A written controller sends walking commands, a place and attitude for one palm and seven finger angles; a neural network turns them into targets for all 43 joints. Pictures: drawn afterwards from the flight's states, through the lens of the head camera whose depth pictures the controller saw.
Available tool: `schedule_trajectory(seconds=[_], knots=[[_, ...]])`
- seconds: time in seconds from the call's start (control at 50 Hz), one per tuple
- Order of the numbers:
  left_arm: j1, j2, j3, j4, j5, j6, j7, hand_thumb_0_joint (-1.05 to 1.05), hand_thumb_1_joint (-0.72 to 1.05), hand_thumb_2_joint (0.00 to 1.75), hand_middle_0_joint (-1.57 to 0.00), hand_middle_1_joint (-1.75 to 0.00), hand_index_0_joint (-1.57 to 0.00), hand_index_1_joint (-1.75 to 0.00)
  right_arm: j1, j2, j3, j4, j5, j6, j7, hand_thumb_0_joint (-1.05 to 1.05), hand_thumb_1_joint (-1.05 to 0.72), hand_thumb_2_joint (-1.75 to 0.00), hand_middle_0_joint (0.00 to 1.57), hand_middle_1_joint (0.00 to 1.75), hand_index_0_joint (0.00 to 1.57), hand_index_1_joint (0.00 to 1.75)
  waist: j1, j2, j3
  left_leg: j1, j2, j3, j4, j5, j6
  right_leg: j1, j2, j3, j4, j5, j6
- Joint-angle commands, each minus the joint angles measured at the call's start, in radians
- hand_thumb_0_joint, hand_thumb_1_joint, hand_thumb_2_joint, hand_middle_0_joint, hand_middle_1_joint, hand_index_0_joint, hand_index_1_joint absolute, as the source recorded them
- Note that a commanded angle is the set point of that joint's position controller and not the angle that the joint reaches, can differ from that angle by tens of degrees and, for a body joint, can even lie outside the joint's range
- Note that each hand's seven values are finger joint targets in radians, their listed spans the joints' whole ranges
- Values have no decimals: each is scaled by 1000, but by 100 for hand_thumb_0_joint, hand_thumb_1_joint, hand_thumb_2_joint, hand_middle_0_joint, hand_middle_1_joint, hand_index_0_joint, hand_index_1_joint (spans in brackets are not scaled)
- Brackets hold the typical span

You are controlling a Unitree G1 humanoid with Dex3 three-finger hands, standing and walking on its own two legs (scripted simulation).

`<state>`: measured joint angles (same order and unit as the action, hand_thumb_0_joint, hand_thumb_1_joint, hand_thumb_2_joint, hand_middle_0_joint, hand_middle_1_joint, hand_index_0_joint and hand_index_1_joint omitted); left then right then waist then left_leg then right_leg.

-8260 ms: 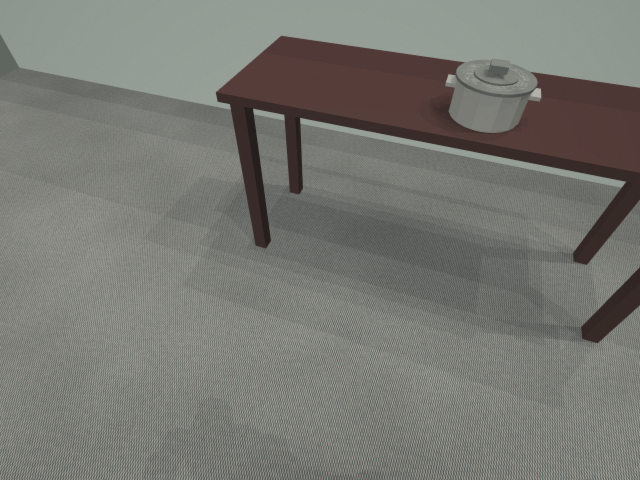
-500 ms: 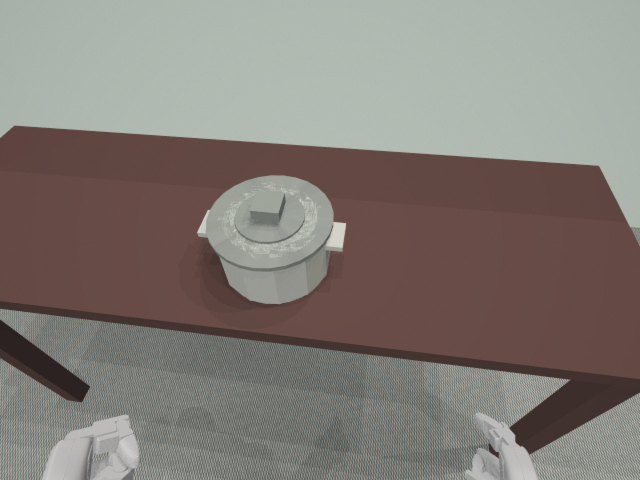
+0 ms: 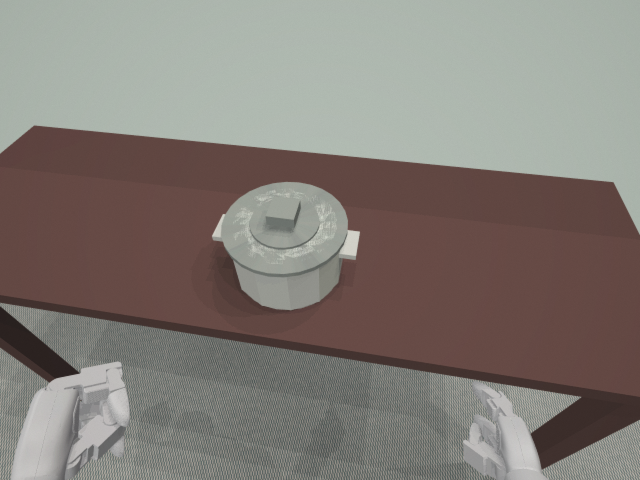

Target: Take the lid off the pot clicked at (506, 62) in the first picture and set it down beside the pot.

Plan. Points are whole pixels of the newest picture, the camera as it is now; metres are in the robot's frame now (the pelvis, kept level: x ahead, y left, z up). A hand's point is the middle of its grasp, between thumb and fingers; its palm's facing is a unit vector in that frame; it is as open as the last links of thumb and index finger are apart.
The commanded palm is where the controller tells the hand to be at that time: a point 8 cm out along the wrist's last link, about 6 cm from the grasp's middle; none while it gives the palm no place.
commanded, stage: raise the hand higher, near the body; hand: left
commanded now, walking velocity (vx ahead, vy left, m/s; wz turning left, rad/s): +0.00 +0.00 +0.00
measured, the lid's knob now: (283, 212) +0.47 +0.12 +0.06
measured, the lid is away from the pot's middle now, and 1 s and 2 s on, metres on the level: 0.00 0.00 0.00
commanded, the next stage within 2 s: reach forward and open the fingers in 0.14 s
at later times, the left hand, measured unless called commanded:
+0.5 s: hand (75, 406) +0.15 +0.27 +0.08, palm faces -0.18 -0.08 -0.98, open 2.9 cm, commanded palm +0.15 +0.27 +0.14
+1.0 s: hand (91, 355) +0.20 +0.27 +0.11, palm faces -0.20 -0.03 -0.98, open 7.4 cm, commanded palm +0.19 +0.26 +0.17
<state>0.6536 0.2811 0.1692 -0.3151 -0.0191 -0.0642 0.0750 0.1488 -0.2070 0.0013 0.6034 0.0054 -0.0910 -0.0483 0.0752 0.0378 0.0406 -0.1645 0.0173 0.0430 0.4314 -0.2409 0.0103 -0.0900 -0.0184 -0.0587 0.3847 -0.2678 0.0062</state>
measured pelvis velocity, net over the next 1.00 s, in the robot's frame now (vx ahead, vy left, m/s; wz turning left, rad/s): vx -0.05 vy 0.01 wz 0.01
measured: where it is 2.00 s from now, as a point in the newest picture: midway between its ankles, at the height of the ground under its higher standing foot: outside the picture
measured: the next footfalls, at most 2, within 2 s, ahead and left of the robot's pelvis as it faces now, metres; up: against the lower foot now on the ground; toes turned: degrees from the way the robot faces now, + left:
none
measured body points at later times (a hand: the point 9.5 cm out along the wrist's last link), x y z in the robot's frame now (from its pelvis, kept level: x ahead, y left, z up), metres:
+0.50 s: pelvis -0.02 +0.00 -0.01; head +0.00 -0.04 +0.44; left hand +0.16 +0.27 +0.14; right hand +0.19 -0.23 -0.11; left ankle +0.00 +0.11 -0.74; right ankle -0.04 -0.12 -0.74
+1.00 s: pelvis -0.05 +0.01 +0.00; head -0.03 -0.02 +0.45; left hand +0.20 +0.27 +0.16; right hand +0.16 -0.20 -0.10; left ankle -0.01 +0.11 -0.74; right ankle -0.04 -0.12 -0.74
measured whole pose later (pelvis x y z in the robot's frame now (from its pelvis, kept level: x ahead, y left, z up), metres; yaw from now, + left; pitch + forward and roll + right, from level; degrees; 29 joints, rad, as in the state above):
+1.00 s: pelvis -0.05 +0.01 +0.00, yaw +0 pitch -2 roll -1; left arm 0.10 0.69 0.07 -0.22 0.73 -0.07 -0.28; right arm 0.10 -0.27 0.03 0.57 0.04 0.10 0.01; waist 0.07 0.10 0.07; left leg -0.24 0.00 0.04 0.41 -0.15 0.03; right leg -0.17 -0.03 -0.06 0.39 -0.18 0.02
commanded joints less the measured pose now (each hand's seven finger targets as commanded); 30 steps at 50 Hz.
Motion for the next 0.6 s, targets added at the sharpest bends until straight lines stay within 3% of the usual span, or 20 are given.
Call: schedule_trajectory(seconds=[0.0, 0.04, 0.06, 0.1, 0.12, 0.14, 0.18, 0.22, 0.24, 0.26, 0.28, 0.3, 0.36, 0.38, 0.42, 0.48, 0.5, 0.54, 0.56, 0.58], knots=[[10, 140, 109, -250, -3, -79, 15, 0, 90, 90, -130, -150, -130, -150, -104, -107, -34, -151, -5, -67, -7, 0, -90, -90, 20, 30, 20, 30, -5, 43, -110, 126, 6, -19, -35, 293, 23, -76, 11, -17, -54, 225, -15], [22, 122, 100, -250, -8, -78, 13, 0, 90, 90, -130, -150, -130, -150, -105, -98, -35, -156, 0, -66, -4, 0, -90, -90, 20, 30, 20, 30, -11, -1, -96, 115, 12, -20, -32, 281, 22, -74, 11, -15, -53, 223, -16], [3, 151, 134, -239, -5, -83, 15, 0, 90, 90, -130, -150, -130, -150, -110, -108, -38, -146, -4, -65, -5, 0, -90, -90, 20, 30, 20, 30, -5, -26, -95, 112, 10, -18, -33, 279, 23, -82, 14, -16, -58, 229, -15], [-27, 168, 147, -274, -7, -93, 18, 0, 90, 90, -130, -150, -130, -150, -110, -110, -37, -146, -5, -68, -6, 0, -90, -90, 20, 30, 20, 30, -5, 13, -112, 120, 10, -16, -33, 262, 23, -80, 11, -11, -60, 212, -14], [-19, 183, 168, -267, -7, -92, 20, 0, 90, 90, -130, -150, -130, -150, -113, -107, -37, -143, -4, -68, -6, 0, -90, -90, 20, 30, 20, 30, -3, -10, -104, 117, 9, -16, -30, 254, 22, -83, 16, -7, -65, 212, -15], [-27, 143, 128, -286, -13, -95, 17, 0, 90, 90, -130, -150, -130, -150, -111, -96, -35, -153, 1, -70, -7, 0, -90, -90, 20, 30, 20, 30, -13, -23, -94, 113, 13, -14, -28, 248, 24, -80, 10, -8, -60, 210, -13], [-45, 146, 134, -283, -16, -100, 19, 0, 90, 90, -130, -150, -130, -150, -111, -99, -35, -146, 1, -72, -8, 0, -90, -90, 20, 30, 20, 30, -12, 0, -82, 110, 13, -14, -33, 227, 23, -85, 8, -7, -65, 190, -13], [-46, 184, 175, -303, -11, -110, 22, 0, 90, 90, -130, -150, -130, -150, -118, -108, -36, -141, -2, -77, -7, 0, -90, -90, 20, 30, 20, 30, -2, 5, -103, 120, 10, -13, -31, 234, 23, -84, 14, -1, -70, 196, -15], [-106, 428, 109, -347, 415, -34, 45, 0, 88, 89, -127, -149, -127, -149, -86, -186, -21, -157, -20, -18, 7, 0, -90, -90, 20, 30, 20, 30, -17, 54, -118, 4, -2, -12, 6, 291, 35, -155, 27, 22, 34, 214, -9], [-118, 342, 108, -410, 421, 6, 56, 0, 86, 88, -125, -148, -125, -148, -99, -148, -31, -198, -17, 15, 18, 0, -90, -90, 20, 30, 20, 30, -3, 120, -144, -10, 0, -4, 14, 340, 31, -150, 21, -6, 54, 213, -22], [-46, 369, 99, -344, 529, 43, 59, 0, 83, 88, -123, -146, -123, -146, -96, -153, -38, -187, -16, 44, 29, 0, -90, -90, 20, 30, 20, 30, 18, 124, -151, -9, 10, -8, 29, 351, 26, -154, 31, 3, 70, 185, -30], [23, 403, 119, -312, 601, 79, 52, 0, 81, 89, -121, -144, -121, -144, -108, -161, -44, -195, -14, 79, 40, 0, -90, -90, 20, 30, 20, 30, 33, 108, -176, -15, 13, -6, 40, 345, 25, -153, 37, 14, 73, 184, -37], [-56, 508, 130, -307, 741, 139, -3, 0, 71, 93, -118, -133, -118, -133, -154, -183, -34, -229, 2, 158, 55, 0, -90, -90, 20, 30, 20, 30, 17, 24, -182, -56, -2, -20, 56, 261, 28, -157, 35, 33, 61, 170, -31], [-107, 519, 112, -302, 762, 143, -26, 0, 68, 95, -117, -127, -117, -127, -158, -180, -36, -231, 14, 169, 51, 0, -90, -90, 20, 30, 20, 30, 4, 13, -176, -52, -1, -30, 52, 224, 30, -166, 33, 33, 49, 137, -24], [-149, 589, 136, -296, 786, 141, -85, 0, 62, 98, -117, -115, -117, -115, -195, -184, -27, -245, 23, 165, 44, 0, -90, -90, 20, 30, 20, 30, 12, 43, -202, -40, -16, -44, 59, 221, 43, -157, 32, 45, 32, 165, -19], [-178, 573, 83, -201, 733, 111, -198, 0, 52, 103, -114, -104, -114, -104, -155, -183, -37, -226, 38, 159, 23, 0, -90, -90, 20, 30, 20, 30, -23, -42, -160, -35, -29, -49, 54, 222, 52, -155, 19, 27, 11, 224, 8], [-236, 641, 127, -204, 723, 91, -239, 0, 49, 104, -113, -100, -113, -100, -150, -203, -30, -219, 30, 161, 17, 0, -90, -90, 20, 30, 20, 30, -18, -48, -171, -18, -39, -53, 49, 229, 54, -166, 16, 24, -5, 236, 17], [-308, 626, 113, -211, 691, 48, -282, 0, 44, 106, -110, -93, -110, -93, -155, -184, -28, -236, 40, 139, 4, 0, -90, -90, 20, 30, 20, 30, -31, -64, -180, 7, -38, -45, 49, 219, 61, -138, 9, 20, -9, 252, 21], [-379, 681, 159, -211, 685, 13, -297, 0, 41, 106, -109, -90, -109, -90, -151, -195, -22, -223, 28, 140, -5, 0, -90, -90, 20, 30, 20, 30, -22, -48, -195, 40, -46, -46, 39, 219, 59, -164, 11, 13, -32, 224, 25], [-410, 641, 122, -215, 676, -8, -300, 0, 38, 107, -108, -86, -108, -86, -158, -178, -25, -233, 36, 129, -12, 0, -90, -90, 20, 30, 20, 30, -28, -8, -177, 52, -40, -47, 29, 207, 59, -148, 10, 12, -33, 203, 20]])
